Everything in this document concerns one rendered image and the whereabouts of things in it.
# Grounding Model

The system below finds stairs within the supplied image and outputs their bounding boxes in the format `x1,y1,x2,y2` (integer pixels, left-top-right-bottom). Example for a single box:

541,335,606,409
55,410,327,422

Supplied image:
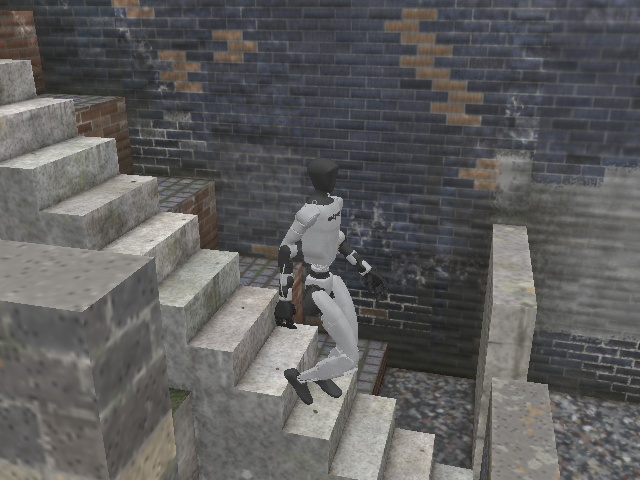
0,59,473,480

